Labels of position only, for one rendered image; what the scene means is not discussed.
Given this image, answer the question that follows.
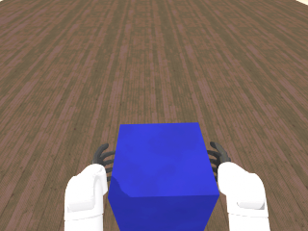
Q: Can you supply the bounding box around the right robot hand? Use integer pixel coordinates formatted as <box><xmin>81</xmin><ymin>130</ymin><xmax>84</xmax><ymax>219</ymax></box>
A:
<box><xmin>207</xmin><ymin>141</ymin><xmax>231</xmax><ymax>182</ymax></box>

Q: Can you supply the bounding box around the carton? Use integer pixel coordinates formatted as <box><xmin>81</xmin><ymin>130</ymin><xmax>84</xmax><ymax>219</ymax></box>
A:
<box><xmin>108</xmin><ymin>122</ymin><xmax>219</xmax><ymax>231</ymax></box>

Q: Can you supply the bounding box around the left robot hand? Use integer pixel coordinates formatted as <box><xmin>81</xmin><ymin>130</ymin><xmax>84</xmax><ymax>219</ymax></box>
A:
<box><xmin>90</xmin><ymin>143</ymin><xmax>116</xmax><ymax>182</ymax></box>

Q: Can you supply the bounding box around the right robot forearm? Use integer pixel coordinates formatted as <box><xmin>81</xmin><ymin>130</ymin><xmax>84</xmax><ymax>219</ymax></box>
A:
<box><xmin>218</xmin><ymin>162</ymin><xmax>270</xmax><ymax>231</ymax></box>

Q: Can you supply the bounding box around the left robot forearm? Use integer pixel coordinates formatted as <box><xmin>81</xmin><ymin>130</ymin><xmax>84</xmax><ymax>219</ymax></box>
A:
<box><xmin>64</xmin><ymin>164</ymin><xmax>108</xmax><ymax>231</ymax></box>

